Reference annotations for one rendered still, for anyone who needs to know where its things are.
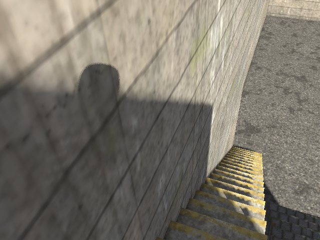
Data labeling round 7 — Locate stairs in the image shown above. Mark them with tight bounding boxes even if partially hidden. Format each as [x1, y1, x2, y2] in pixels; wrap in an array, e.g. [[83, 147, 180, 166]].
[[155, 146, 268, 240]]

